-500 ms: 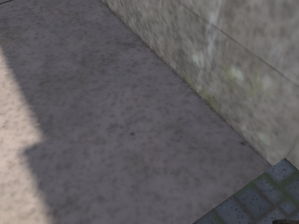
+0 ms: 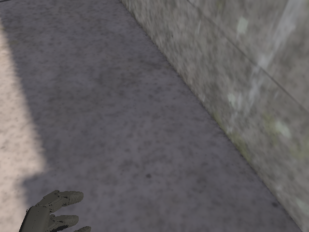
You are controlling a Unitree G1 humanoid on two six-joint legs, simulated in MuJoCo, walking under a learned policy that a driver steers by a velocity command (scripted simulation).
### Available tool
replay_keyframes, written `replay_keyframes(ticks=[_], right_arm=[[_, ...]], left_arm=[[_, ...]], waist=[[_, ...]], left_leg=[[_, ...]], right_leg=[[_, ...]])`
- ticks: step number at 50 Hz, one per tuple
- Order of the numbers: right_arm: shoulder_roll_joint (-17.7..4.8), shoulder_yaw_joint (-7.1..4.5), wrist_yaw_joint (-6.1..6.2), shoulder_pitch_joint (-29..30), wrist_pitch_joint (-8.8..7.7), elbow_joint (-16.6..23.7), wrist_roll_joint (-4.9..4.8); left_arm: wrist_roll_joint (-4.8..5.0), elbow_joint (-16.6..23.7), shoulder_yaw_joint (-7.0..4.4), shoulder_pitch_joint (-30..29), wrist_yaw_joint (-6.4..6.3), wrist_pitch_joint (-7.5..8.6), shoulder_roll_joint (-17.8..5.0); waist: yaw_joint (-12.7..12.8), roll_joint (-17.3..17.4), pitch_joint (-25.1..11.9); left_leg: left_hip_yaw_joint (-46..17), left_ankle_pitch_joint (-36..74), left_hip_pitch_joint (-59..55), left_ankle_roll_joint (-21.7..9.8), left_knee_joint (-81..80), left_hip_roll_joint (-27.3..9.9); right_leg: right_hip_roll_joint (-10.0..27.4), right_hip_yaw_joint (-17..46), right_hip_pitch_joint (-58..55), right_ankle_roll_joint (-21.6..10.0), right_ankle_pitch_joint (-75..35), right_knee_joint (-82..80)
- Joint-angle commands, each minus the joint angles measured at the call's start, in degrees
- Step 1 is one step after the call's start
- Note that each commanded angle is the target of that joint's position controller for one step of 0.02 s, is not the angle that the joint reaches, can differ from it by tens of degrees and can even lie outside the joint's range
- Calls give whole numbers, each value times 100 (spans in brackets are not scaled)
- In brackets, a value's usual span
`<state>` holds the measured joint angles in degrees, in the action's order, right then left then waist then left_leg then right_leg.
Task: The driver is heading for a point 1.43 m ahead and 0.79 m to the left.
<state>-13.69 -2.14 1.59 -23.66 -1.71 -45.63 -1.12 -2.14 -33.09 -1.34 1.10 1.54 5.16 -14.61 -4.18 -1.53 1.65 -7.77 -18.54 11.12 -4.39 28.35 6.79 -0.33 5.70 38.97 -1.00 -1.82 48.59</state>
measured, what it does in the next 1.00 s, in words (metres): goes down, turning left: right foot 0.13 m lower, then left foot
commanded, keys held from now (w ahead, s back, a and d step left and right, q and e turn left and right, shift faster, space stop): q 1.00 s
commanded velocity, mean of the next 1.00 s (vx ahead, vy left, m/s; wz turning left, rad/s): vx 0.05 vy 0.00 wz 0.57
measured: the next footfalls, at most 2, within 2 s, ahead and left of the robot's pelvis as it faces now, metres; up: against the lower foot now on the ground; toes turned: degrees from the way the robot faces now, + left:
right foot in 0.22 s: +0.30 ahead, -0.11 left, -0.13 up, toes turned +15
left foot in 0.82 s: +0.15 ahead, +0.10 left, -0.13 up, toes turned +30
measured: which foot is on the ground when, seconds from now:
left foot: down 0.00-0.22, up 0.24-0.80, down 0.82-1.00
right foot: up 0.00-0.20, down 0.22-0.82, up 0.84-1.00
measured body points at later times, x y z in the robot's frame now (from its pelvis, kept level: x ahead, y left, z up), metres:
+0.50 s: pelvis +0.16 -0.06 -0.13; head +0.20 -0.08 +0.31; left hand +0.18 +0.22 -0.24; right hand +0.38 -0.28 -0.24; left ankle +0.12 +0.10 -0.65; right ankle +0.26 -0.12 -0.87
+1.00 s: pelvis +0.14 -0.01 -0.13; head +0.14 +0.04 +0.31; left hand +0.13 +0.31 -0.25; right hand +0.37 -0.20 -0.22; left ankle +0.12 +0.08 -0.87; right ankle +0.30 -0.10 -0.71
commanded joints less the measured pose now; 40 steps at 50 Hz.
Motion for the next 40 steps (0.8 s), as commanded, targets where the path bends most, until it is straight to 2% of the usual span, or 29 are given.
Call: replay_keyframes(ticks=[1,2,3,4,5,6,7,9,10,11,12,13,14,15,16,17,18,19,20,21,23,25,28,30,33,35,37,39,40], right_arm=[[-665,-222,271,-481,80,213,-73],[-633,-239,296,-536,138,217,-56],[-573,-259,338,-454,192,237,-86],[-684,-297,314,-394,210,225,-29],[-743,-331,304,-331,236,238,-20],[-751,-355,331,-169,242,299,-34],[-639,-344,361,-89,219,318,-54],[-511,-338,347,44,221,390,-108],[-323,-275,277,-13,279,379,-107],[-117,-193,177,-47,292,419,-58],[133,-87,126,-635,315,442,-143],[-178,-88,71,-1154,249,659,-210],[-519,-136,86,-983,217,674,-113],[-745,-178,133,-546,216,964,-109],[-1166,-341,262,-129,409,890,-55],[-1180,-368,347,229,608,981,27],[-1107,-384,368,340,685,1072,126],[-943,-363,371,334,705,1146,174],[-736,-327,361,340,674,1217,165],[-627,-294,343,426,656,1315,113],[-396,-177,334,992,611,1693,159],[-344,-118,309,1227,600,1914,190],[-348,-54,244,1487,598,2117,238],[-344,-17,173,1637,591,2193,255],[-343,13,34,1968,542,2276,152],[-422,-25,-62,1833,512,2161,42],[-566,-132,-140,1344,507,1877,-36],[-636,-246,-166,807,531,1548,-42],[-732,-333,-155,505,537,1400,-67]], left_arm=[[2,441,-122,-812,117,140,-409],[12,527,-98,-1108,175,204,-345],[29,578,-72,-1250,249,274,-346],[25,537,-59,-1299,303,291,-231],[53,515,-78,-1157,302,278,-149],[122,485,-118,-854,265,251,-211],[180,428,-156,-591,183,227,-288],[225,69,-203,273,40,210,-232],[208,-233,-268,972,-22,156,-215],[193,-506,-310,1902,-27,93,-238],[32,-596,-263,2235,1,109,-365],[131,-742,-380,2085,43,68,-817],[90,-592,-412,1709,42,1,-937],[67,-554,-471,1114,-51,-54,-1215],[7,-235,-261,539,-129,-189,-640],[-55,-256,-181,374,-183,-281,-593],[-78,-308,-141,447,-263,-325,-604],[-79,-339,-127,434,-313,-371,-661],[-109,-377,-122,533,-363,-398,-737],[-84,-440,-77,693,-450,-435,-674],[0,-579,16,1212,-650,-540,-523],[7,-616,1,1583,-739,-622,-607],[48,-615,-105,1759,-762,-689,-792],[67,-555,-188,1621,-760,-751,-926],[50,-475,-332,1475,-739,-801,-1183],[77,-401,-406,1279,-695,-825,-1305],[152,-429,-461,1311,-638,-834,-1304],[228,-488,-439,1394,-606,-825,-1065],[221,-536,-402,1519,-566,-818,-859]], waist=[[-201,637,-514],[-289,736,-431],[-336,570,-265],[-383,445,-177],[-327,571,-232],[-155,693,-164],[6,666,-46],[299,406,-85],[520,111,-328],[877,-297,-850],[768,-1080,-1619],[406,-1662,-2222],[443,-1128,-2351],[181,-870,-2310],[137,202,-1795],[84,132,-1081],[46,3,-806],[31,-260,-593],[31,-444,-544],[64,-362,-424],[320,-377,-527],[471,-474,-736],[554,-425,-769],[523,-438,-680],[648,-699,-554],[602,-798,-495],[499,-906,-458],[341,-624,-439],[283,-165,-462]], left_leg=[[-1373,2947,-1301,-621,306,-1064],[-1548,2545,-1424,-630,454,-1032],[-1359,1594,-1076,-497,629,-761],[-1255,724,-174,-409,617,-519],[-1458,224,397,-412,712,-485],[-1575,-55,639,-402,978,-455],[-1567,-306,700,-317,1378,-397],[-1200,-772,713,-75,2618,-124],[-812,-1278,1077,92,3571,41],[-463,-2555,2178,229,4927,182],[-514,-3682,3421,464,6744,364],[-818,-3382,4321,721,7949,52],[-760,-3058,4493,895,8815,-116],[-493,-2276,4655,933,9287,-292],[-399,-1230,4243,930,8374,-433],[-155,-724,3758,956,8363,-399],[-142,-324,3520,944,8260,-449],[-22,-25,3389,973,8251,-352],[120,147,3372,1005,8358,-274],[139,511,3449,1045,7878,-228],[88,794,3985,1292,7478,-239],[-57,565,4476,1424,7338,-274],[-76,504,4797,1407,6639,-423],[171,698,4407,1319,5521,-653],[512,778,3382,1052,3943,-954],[773,596,2195,755,2768,-984],[1120,396,944,485,1890,-810],[1381,146,73,209,989,-570],[1188,-179,-444,50,529,-529]], right_leg=[[-258,14,772,-91,-649,-805],[-275,98,928,-126,-695,-1175],[-268,124,538,-87,-1469,-2150],[-480,-57,-477,-23,-2192,-2603],[-474,57,-1308,79,-2427,-2534],[-317,275,-1644,142,-2459,-2587],[-121,446,-1853,154,-2611,-2914],[312,498,-2742,298,-3623,-3997],[564,399,-3689,388,-3983,-4027],[996,544,-5273,369,-4532,-3116],[1799,960,-6753,8,-7029,-1378],[2665,2150,-7182,-934,-6774,-1000],[2868,2250,-6595,-1481,-5840,-1237],[3119,2755,-5750,-1970,-3652,-1861],[2741,2266,-4227,-1843,-1150,-2602],[2430,1987,-2870,-1691,-708,-2955],[2066,1549,-2180,-1426,-37,-3120],[1653,1032,-1772,-1212,205,-3170],[1416,659,-1586,-1094,156,-3160],[1184,253,-1539,-1078,217,-3121],[1302,291,-2103,-1315,136,-2894],[1585,557,-2844,-1486,158,-2890],[1741,661,-3384,-1456,809,-2983],[1696,479,-3241,-1351,1416,-3121],[1798,227,-2821,-1275,1842,-3315],[1762,-85,-2279,-1128,2112,-3359],[1791,-247,-1752,-998,2760,-3313],[1689,-499,-1462,-671,3258,-2874],[1516,-761,-1177,-391,3383,-2133]])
